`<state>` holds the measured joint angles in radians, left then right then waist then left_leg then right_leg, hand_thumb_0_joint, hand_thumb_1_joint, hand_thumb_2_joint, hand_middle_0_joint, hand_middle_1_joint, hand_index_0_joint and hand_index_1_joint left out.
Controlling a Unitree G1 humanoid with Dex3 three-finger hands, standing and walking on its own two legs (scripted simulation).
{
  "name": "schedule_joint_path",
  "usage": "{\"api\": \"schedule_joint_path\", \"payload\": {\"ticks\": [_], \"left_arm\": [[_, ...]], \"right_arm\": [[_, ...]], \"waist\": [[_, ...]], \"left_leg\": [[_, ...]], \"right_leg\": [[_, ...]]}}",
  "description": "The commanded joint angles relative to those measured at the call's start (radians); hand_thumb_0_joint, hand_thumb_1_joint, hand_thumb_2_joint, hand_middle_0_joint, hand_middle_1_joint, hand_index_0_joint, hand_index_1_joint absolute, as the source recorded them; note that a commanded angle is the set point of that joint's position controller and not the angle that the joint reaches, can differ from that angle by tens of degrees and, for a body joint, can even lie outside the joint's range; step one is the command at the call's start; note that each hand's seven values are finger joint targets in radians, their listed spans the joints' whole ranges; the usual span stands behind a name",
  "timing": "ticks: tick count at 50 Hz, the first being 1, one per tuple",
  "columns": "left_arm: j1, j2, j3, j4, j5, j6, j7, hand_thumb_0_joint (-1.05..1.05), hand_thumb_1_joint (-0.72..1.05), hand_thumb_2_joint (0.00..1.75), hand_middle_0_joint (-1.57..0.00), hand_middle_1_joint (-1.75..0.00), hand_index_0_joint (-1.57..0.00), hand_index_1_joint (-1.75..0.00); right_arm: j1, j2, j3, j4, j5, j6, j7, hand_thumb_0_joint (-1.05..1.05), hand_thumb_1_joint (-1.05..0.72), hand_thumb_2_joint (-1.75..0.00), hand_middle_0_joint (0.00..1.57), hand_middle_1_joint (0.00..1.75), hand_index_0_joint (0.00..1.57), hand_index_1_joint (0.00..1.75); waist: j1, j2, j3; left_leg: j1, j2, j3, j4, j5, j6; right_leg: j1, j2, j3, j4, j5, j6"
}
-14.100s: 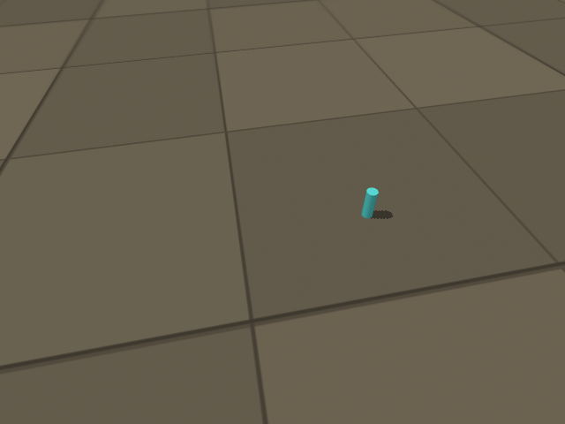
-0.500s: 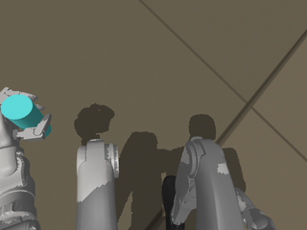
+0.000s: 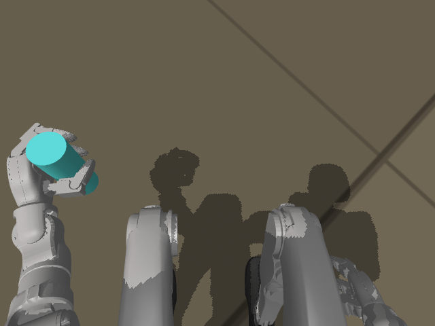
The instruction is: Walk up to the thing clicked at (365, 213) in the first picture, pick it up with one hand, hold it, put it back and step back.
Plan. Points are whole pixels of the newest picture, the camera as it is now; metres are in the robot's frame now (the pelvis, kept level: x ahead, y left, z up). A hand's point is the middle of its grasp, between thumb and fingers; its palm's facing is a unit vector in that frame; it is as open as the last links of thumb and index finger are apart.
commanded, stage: settle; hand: left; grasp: from the side
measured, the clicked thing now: (68, 167) +0.38 +0.29 -0.05
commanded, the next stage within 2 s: lift in 0.56 s
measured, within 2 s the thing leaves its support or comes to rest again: neither
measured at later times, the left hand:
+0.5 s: hand (65, 155) +0.39 +0.28 -0.01, palm faces +0.31 -0.95 -0.04, open 7.9 cm
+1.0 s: hand (57, 148) +0.39 +0.27 +0.03, palm faces +0.27 -0.96 -0.04, open 7.9 cm
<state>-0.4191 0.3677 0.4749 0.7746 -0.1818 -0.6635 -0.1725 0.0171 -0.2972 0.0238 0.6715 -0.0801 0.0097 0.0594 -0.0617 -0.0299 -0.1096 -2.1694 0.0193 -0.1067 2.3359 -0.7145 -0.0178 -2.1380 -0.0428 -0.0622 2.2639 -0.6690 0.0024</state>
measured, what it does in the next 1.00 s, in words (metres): stands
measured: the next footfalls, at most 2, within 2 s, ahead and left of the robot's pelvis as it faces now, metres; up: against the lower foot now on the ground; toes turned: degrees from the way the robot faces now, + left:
none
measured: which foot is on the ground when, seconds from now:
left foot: down 0.00-1.00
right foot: down 0.00-1.00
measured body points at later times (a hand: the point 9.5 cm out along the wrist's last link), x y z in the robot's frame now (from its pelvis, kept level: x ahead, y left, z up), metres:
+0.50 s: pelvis +0.00 +0.00 +0.02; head +0.19 +0.05 +0.43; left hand +0.37 +0.32 +0.00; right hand +0.16 -0.26 -0.10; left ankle +0.08 +0.13 -0.32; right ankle +0.10 -0.12 -0.32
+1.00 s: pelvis +0.00 +0.00 +0.05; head +0.18 +0.04 +0.46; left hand +0.37 +0.32 +0.04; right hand +0.16 -0.26 -0.07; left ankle +0.08 +0.13 -0.32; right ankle +0.10 -0.12 -0.32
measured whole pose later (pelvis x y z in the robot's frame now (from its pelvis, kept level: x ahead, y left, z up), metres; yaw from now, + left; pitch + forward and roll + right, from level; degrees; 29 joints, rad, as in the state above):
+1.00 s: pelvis +0.00 +0.00 +0.05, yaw +1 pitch +32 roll -4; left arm -0.40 0.33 0.45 0.70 -0.19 -0.59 -0.19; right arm 0.08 -0.28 0.00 0.67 -0.04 -0.01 0.03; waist -0.06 -0.01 -0.15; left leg -2.03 0.02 -0.08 2.17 -0.69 -0.01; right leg -2.01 -0.05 -0.04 2.12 -0.66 0.00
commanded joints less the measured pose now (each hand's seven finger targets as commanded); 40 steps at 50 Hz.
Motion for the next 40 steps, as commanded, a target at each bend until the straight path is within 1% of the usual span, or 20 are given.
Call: {"api": "schedule_joint_path", "payload": {"ticks": [1,2,5,6,7,9,11,14,15,16,17,18,20,26,30,31,32,34,38,40], "left_arm": [[-0.219,0.217,0.04,-0.225,-0.017,-0.075,-0.009,0.0,0.35,1.33,-1.33,-1.41,-1.32,-1.44],[-0.255,0.245,0.052,-0.268,-0.017,-0.08,-0.008,0.0,0.34,1.32,-1.33,-1.41,-1.32,-1.43],[-0.252,0.225,0.047,-0.25,-0.013,-0.069,-0.007,0.0,0.35,1.34,-1.34,-1.42,-1.33,-1.44],[-0.228,0.192,0.029,-0.205,-0.013,-0.063,-0.006,0.0,0.33,1.34,-1.33,-1.42,-1.32,-1.44],[-0.27,0.206,0.038,-0.239,-0.016,-0.067,-0.003,0.0,0.33,1.35,-1.33,-1.42,-1.32,-1.45],[-0.229,0.215,0.044,-0.197,-0.006,-0.061,-0.001,0.0,0.32,1.35,-1.33,-1.41,-1.31,-1.44],[-0.234,0.179,0.024,-0.181,-0.006,-0.06,-0.006,0.0,0.34,1.35,-1.33,-1.42,-1.32,-1.44],[-0.236,0.226,0.051,-0.171,0.001,-0.062,-0.005,0.0,0.34,1.35,-1.34,-1.42,-1.33,-1.44],[-0.277,0.237,0.052,-0.224,0.001,-0.067,-0.004,0.0,0.35,1.35,-1.33,-1.41,-1.32,-1.44],[-0.276,0.228,0.051,-0.227,-0.003,-0.067,-0.005,0.0,0.35,1.36,-1.33,-1.42,-1.32,-1.44],[-0.221,0.178,0.026,-0.147,-0.006,-0.056,-0.008,0.0,0.36,1.36,-1.32,-1.41,-1.31,-1.44],[-0.28,0.202,0.037,-0.198,-0.006,-0.063,-0.004,0.0,0.37,1.36,-1.32,-1.41,-1.31,-1.43],[-0.287,0.23,0.056,-0.207,-0.001,-0.066,0.008,0.0,0.36,1.36,-1.33,-1.42,-1.32,-1.44],[-0.288,0.208,0.031,-0.181,0.004,-0.068,0.001,0.0,0.42,1.36,-1.29,-1.39,-1.28,-1.41],[-0.281,0.227,0.05,-0.175,0.006,-0.066,0.006,0.0,0.38,1.35,-1.29,-1.38,-1.29,-1.41],[-0.27,0.196,0.026,-0.14,0.004,-0.061,0.001,0.0,0.39,1.36,-1.29,-1.39,-1.28,-1.41],[-0.339,0.216,0.029,-0.216,0.005,-0.071,0.004,0.0,0.4,1.36,-1.29,-1.38,-1.28,-1.41],[-0.298,0.229,0.045,-0.176,0.009,-0.066,0.009,0.0,0.37,1.28,-1.32,-1.42,-1.34,-1.41],[-0.291,0.23,0.04,-0.225,-0.001,-0.065,-0.002,0.0,0.31,1.28,-1.34,-1.45,-1.37,-1.44],[-0.278,0.204,0.011,-0.227,-0.006,-0.053,-0.017,0.0,0.31,1.28,-1.34,-1.45,-1.37,-1.43]], "right_arm": [[0.086,-0.205,-0.079,-0.065,0.008,-0.025,-0.013,0.0,-0.89,-0.9,0.2,0.3,0.2,0.3],[0.095,-0.203,-0.08,-0.064,0.008,-0.026,-0.015,0.0,-0.9,-0.9,0.2,0.3,0.2,0.3],[0.102,-0.195,-0.084,-0.056,0.007,-0.029,-0.018,0.0,-0.9,-0.9,0.2,0.3,0.2,0.3],[0.096,-0.191,-0.079,-0.059,0.008,-0.029,-0.017,0.0,-0.89,-0.9,0.2,0.3,0.2,0.3],[0.102,-0.19,-0.08,-0.054,0.008,-0.031,-0.018,0.0,-0.89,-0.9,0.2,0.3,0.2,0.3],[0.1,-0.189,-0.08,-0.053,0.008,-0.029,-0.019,0.0,-0.89,-0.9,0.2,0.3,0.2,0.3],[0.103,-0.19,-0.083,-0.06,0.007,-0.031,-0.018,0.0,-0.89,-0.9,0.2,0.3,0.2,0.3],[0.102,-0.193,-0.084,-0.064,0.01,-0.031,-0.02,0.0,-0.89,-0.9,0.2,0.3,0.2,0.3],[0.112,-0.187,-0.084,-0.057,0.006,-0.032,-0.019,0.0,-0.89,-0.9,0.2,0.3,0.2,0.3],[0.115,-0.184,-0.082,-0.057,0.006,-0.03,-0.019,0.0,-0.89,-0.9,0.2,0.3,0.2,0.3],[0.106,-0.186,-0.079,-0.063,0.009,-0.031,-0.018,0.0,-0.89,-0.9,0.2,0.3,0.2,0.3],[0.108,-0.186,-0.08,-0.057,0.009,-0.034,-0.019,0.0,-0.89,-0.9,0.2,0.3,0.2,0.3],[0.111,-0.181,-0.081,-0.064,0.009,-0.033,-0.022,0.0,-0.89,-0.9,0.2,0.3,0.2,0.3],[0.123,-0.181,-0.079,-0.053,0.012,-0.034,-0.022,0.0,-0.88,-0.9,0.2,0.3,0.2,0.3],[0.133,-0.18,-0.08,-0.052,0.009,-0.033,-0.023,0.0,-0.89,-0.9,0.2,0.3,0.2,0.3],[0.126,-0.181,-0.079,-0.056,0.012,-0.034,-0.022,0.0,-0.88,-0.9,0.2,0.3,0.2,0.3],[0.134,-0.179,-0.078,-0.053,0.009,-0.036,-0.022,0.0,-0.89,-0.9,0.2,0.3,0.2,0.3],[0.136,-0.178,-0.079,-0.049,0.011,-0.036,-0.023,0.0,-0.91,-0.9,0.2,0.3,0.2,0.3],[0.141,-0.181,-0.081,-0.056,0.016,-0.037,-0.023,0.0,-0.92,-0.9,0.2,0.3,0.2,0.3],[0.143,-0.186,-0.085,-0.062,0.023,-0.038,-0.026,0.0,-0.91,-0.9,0.2,0.3,0.2,0.3]], "waist": [[0.013,0.167,-0.63],[0.02,0.184,-0.662],[0.016,0.158,-0.648],[0.006,0.16,-0.623],[0.011,0.163,-0.626],[0.019,0.159,-0.62],[0.004,0.146,-0.622],[0.017,0.132,-0.619],[0.017,0.148,-0.651],[0.017,0.152,-0.66],[0.01,0.127,-0.625],[0.011,0.137,-0.622],[0.02,0.137,-0.634],[0.006,0.152,-0.617],[0.018,0.159,-0.64],[0.004,0.148,-0.614],[0.001,0.162,-0.636],[0.014,0.166,-0.629],[0.02,0.166,-0.667],[0.013,0.177,-0.668]], "left_leg": [[0.432,-0.013,0.055,-0.318,0.142,0.029],[0.448,-0.013,0.058,-0.32,0.156,0.028],[0.449,-0.014,0.062,-0.325,0.159,0.031],[0.441,-0.016,0.06,-0.335,0.154,0.031],[0.435,-0.016,0.064,-0.331,0.146,0.032],[0.443,-0.017,0.066,-0.341,0.142,0.033],[0.449,-0.018,0.065,-0.345,0.137,0.034],[0.437,-0.019,0.067,-0.359,0.109,0.038],[0.445,-0.019,0.074,-0.351,0.126,0.038],[0.449,-0.02,0.076,-0.351,0.139,0.037],[0.443,-0.019,0.072,-0.359,0.134,0.037],[0.435,-0.019,0.071,-0.359,0.12,0.038],[0.441,-0.02,0.075,-0.369,0.098,0.039],[0.46,-0.019,0.066,-0.39,0.102,0.035],[0.484,-0.02,0.073,-0.39,0.128,0.035],[0.473,-0.02,0.071,-0.393,0.122,0.036],[0.472,-0.02,0.072,-0.392,0.115,0.036],[0.488,-0.019,0.069,-0.406,0.104,0.034],[0.509,-0.021,0.069,-0.418,0.13,0.034],[0.537,-0.02,0.067,-0.43,0.146,0.032]], "right_leg": [[0.345,0.04,-0.026,-0.24,0.141,-0.041],[0.361,0.038,-0.022,-0.242,0.152,-0.042],[0.366,0.04,-0.017,-0.26,0.155,-0.04],[0.358,0.038,-0.021,-0.26,0.151,-0.04],[0.366,0.039,-0.017,-0.265,0.146,-0.04],[0.368,0.038,-0.017,-0.27,0.136,-0.04],[0.369,0.037,-0.019,-0.279,0.134,-0.04],[0.383,0.038,-0.018,-0.296,0.109,-0.037],[0.407,0.038,-0.011,-0.296,0.126,-0.037],[0.422,0.037,-0.009,-0.294,0.137,-0.036],[0.402,0.036,-0.015,-0.295,0.13,-0.036],[0.388,0.039,-0.013,-0.296,0.119,-0.038],[0.406,0.039,-0.009,-0.315,0.098,-0.036],[0.391,0.04,-0.017,-0.313,0.104,-0.04],[0.414,0.038,-0.01,-0.323,0.124,-0.04],[0.4,0.038,-0.014,-0.323,0.118,-0.039],[0.411,0.038,-0.011,-0.326,0.116,-0.04],[0.404,0.039,-0.013,-0.328,0.102,-0.041],[0.436,0.038,-0.014,-0.334,0.123,-0.042],[0.428,0.037,-0.013,-0.338,0.137,-0.044]]}}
